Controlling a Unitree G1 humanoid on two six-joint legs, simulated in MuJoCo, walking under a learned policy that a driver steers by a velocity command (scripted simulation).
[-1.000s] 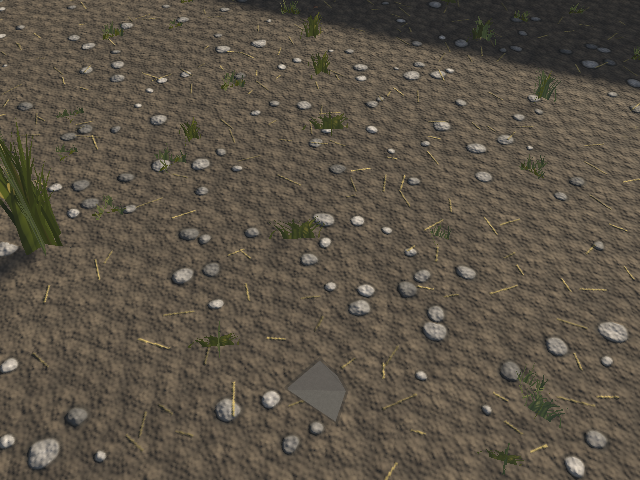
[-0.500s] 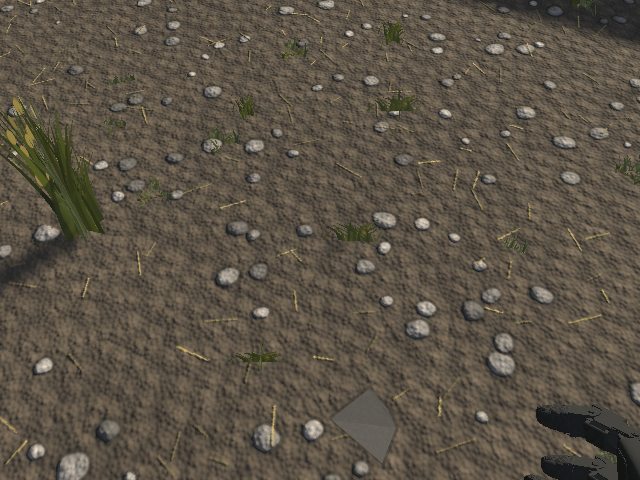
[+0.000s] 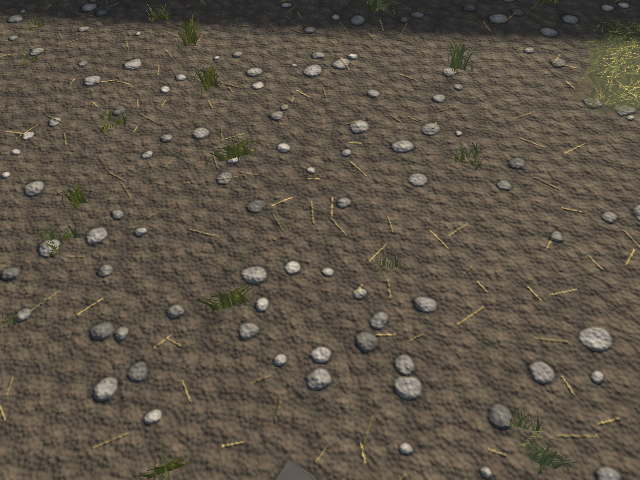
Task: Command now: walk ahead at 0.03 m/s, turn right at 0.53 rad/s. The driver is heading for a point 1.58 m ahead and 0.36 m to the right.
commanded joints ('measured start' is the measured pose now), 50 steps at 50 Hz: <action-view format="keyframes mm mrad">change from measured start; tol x32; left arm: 1 122 193 65 -47 6 -12 12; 50 -4 77 -10 -100 31 -64 11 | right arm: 1 44 -96 -26 -25 -2 5 3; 50 52 -100 16 8 -22 -15 6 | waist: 1 24 -107 -123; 23 -35 -166 -159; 26 20 296 -133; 50 -21 -107 -61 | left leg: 1 -37 127 -60 189 -6 30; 3 -414 -73 -235 673 -494 -73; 8 -378 -52 -309 692 -190 -53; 21 -148 -116 -337 162 -153 -60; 26 142 340 -781 -150 414 268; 50 54 -6 -264 -10 69 -54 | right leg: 1 231 -50 142 -263 381 -100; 3 330 -312 546 -303 640 -379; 23 188 -45 508 -182 355 -174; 26 -209 209 199 299 -417 -10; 30 -236 141 219 552 -221 67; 41 252 96 45 -343 141 19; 43 386 -124 285 -261 484 -97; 50 179 -18 210 -271 196 -69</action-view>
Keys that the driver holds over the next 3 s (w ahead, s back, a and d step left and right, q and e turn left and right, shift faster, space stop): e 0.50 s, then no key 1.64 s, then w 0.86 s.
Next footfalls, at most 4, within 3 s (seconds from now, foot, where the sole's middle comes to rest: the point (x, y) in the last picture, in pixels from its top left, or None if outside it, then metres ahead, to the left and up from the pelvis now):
0.02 right None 0.07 -0.11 -0.77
0.48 left None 0.12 0.11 -0.77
0.84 right None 0.01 -0.13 -0.77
2.82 right None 0.38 -0.27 -0.77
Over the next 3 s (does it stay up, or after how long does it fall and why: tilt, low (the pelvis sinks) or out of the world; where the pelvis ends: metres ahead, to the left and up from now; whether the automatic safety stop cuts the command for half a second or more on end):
stays up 0.33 -0.16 0.00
